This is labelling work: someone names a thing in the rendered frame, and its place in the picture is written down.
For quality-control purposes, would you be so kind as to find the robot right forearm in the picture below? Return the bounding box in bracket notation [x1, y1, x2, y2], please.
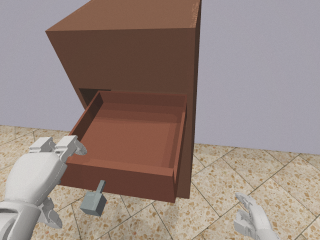
[254, 228, 281, 240]

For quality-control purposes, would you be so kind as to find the robot left hand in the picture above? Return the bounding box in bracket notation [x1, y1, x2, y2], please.
[4, 135, 87, 229]

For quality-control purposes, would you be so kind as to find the drawer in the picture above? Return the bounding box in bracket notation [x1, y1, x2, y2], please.
[57, 90, 187, 203]

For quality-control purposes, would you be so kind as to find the cabinet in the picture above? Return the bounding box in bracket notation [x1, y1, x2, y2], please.
[45, 0, 202, 199]

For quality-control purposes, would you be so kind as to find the robot left forearm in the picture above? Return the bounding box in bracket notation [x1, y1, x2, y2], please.
[0, 200, 41, 240]

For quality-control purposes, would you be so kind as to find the handle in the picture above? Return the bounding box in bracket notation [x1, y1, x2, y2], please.
[80, 180, 107, 217]

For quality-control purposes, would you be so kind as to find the robot right hand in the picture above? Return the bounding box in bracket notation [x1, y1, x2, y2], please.
[233, 192, 273, 239]

